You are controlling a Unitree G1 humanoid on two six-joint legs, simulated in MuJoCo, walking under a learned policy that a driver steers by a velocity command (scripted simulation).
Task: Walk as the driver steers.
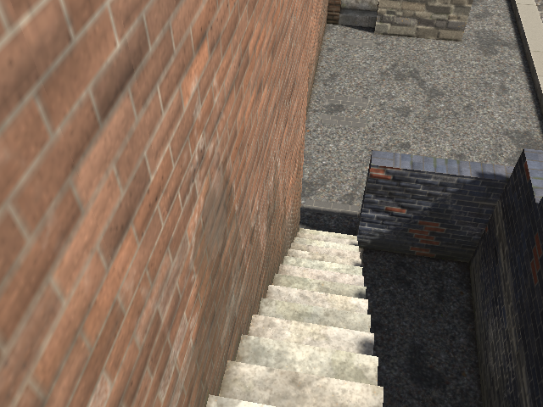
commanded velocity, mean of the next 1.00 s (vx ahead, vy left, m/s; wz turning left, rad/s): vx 0.02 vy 0.00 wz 0.00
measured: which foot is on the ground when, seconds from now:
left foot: down 0.00-1.00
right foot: down 0.00-1.00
